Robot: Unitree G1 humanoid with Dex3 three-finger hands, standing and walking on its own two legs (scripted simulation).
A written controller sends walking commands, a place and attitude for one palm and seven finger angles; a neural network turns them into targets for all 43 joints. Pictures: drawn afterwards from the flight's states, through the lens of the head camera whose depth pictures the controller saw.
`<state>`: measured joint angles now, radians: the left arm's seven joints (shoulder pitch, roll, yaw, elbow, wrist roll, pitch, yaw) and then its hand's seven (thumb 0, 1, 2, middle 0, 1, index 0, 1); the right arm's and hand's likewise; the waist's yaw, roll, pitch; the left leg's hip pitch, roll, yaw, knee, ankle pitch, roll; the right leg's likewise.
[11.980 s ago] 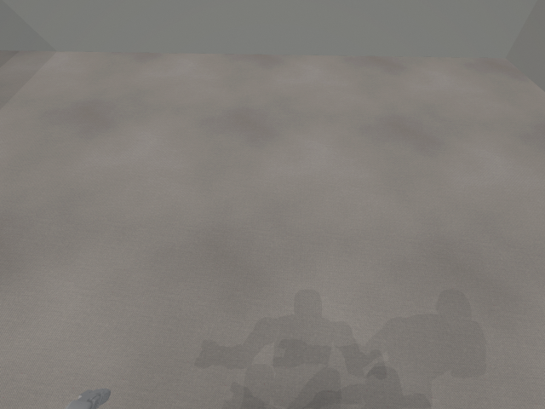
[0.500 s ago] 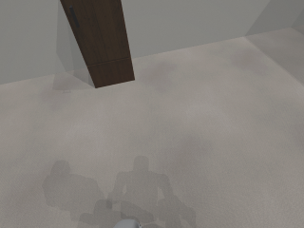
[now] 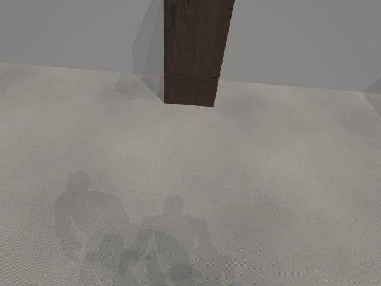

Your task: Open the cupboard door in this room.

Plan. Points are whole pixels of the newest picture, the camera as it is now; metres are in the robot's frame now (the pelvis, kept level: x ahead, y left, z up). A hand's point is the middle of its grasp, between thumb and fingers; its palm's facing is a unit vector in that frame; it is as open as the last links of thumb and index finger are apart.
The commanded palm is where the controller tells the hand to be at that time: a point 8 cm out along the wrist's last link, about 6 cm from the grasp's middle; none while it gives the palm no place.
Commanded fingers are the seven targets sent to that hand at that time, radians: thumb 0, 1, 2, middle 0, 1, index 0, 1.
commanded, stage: turn or walk to find it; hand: left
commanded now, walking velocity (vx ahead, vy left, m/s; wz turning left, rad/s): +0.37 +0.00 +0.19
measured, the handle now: (173, 13) +1.54 +0.19 -0.05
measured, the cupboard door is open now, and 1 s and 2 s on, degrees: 0 0 0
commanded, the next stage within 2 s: stand and wait in 0.60 s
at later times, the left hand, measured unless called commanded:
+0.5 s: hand (150, 225) +0.31 +0.12 -0.17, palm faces +0.08 -0.98 -0.18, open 7.3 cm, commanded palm none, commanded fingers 0.00 0.90 0.90 -0.20 -0.30 -0.20 -0.30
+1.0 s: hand (152, 238) +0.28 +0.11 -0.19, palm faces +0.25 -0.96 -0.12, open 7.3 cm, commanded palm none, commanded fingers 0.00 0.90 0.90 -0.20 -0.30 -0.20 -0.30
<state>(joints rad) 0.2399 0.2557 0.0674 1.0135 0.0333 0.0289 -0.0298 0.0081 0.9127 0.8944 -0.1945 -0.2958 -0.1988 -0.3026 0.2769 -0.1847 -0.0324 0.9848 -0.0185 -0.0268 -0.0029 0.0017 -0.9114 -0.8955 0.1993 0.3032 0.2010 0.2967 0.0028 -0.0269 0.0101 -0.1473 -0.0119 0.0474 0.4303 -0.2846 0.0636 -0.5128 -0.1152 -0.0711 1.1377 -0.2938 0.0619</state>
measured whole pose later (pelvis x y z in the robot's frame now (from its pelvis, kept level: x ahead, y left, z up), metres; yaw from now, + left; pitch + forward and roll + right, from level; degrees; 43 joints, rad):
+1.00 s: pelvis +0.36 -0.02 -0.01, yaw +8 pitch -1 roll +0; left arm 0.36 0.11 -0.01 1.17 0.00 -0.02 0.03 0.00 0.91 0.89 -0.20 -0.30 -0.20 -0.30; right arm 0.08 -0.12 0.00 1.05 -0.01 -0.04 -0.01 0.00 -0.91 -0.90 0.20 0.30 0.20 0.30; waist 0.07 -0.03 0.08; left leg -0.32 0.04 0.13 0.56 -0.21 0.04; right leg -0.17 -0.07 -0.12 0.75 -0.55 0.03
